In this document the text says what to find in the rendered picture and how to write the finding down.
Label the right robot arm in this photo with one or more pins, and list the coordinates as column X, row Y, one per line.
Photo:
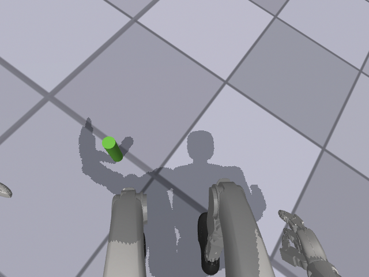
column 322, row 269

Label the right robot hand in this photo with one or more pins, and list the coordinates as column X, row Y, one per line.
column 307, row 247

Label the can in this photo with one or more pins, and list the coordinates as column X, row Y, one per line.
column 112, row 148

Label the left robot hand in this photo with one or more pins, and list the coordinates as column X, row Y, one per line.
column 5, row 191

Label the right robot foot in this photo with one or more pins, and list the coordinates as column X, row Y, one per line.
column 208, row 267

